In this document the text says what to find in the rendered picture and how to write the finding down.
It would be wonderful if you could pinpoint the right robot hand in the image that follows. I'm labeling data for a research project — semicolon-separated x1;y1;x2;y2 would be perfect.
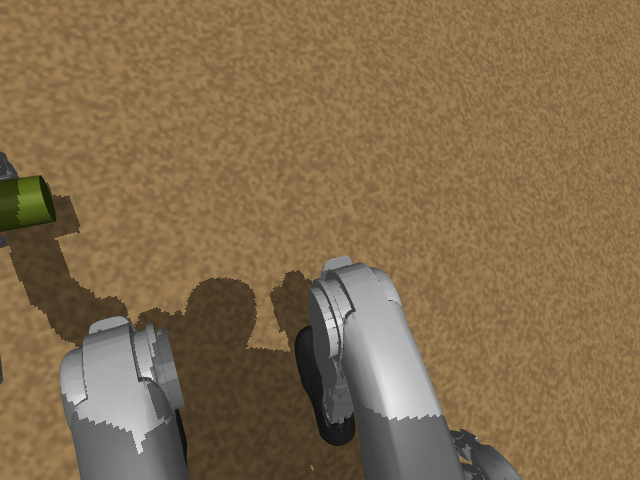
449;429;523;480

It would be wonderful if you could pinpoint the left robot hand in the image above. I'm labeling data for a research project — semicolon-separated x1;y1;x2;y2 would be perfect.
0;151;19;246

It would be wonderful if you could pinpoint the can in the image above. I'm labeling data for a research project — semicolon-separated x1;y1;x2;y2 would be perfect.
0;175;56;232

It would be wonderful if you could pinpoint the right robot foot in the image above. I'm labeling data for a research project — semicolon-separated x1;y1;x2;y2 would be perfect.
295;325;355;446

